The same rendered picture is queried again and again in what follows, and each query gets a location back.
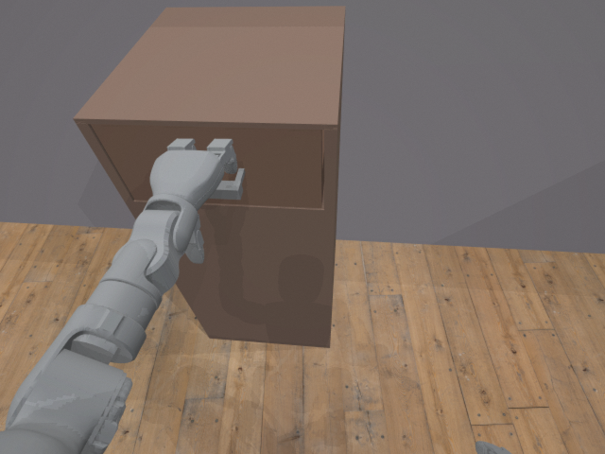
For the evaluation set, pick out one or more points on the robot left hand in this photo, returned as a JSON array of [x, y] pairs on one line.
[[194, 176]]

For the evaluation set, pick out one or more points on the left robot forearm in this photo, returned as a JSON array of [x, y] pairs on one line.
[[111, 326]]

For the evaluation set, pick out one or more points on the drawer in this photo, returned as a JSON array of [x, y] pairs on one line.
[[284, 167]]

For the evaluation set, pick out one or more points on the handle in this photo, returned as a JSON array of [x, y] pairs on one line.
[[230, 190]]

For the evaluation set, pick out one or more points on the left robot upper arm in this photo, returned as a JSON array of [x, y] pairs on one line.
[[75, 408]]

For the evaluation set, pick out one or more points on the cabinet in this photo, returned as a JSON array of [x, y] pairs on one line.
[[268, 271]]

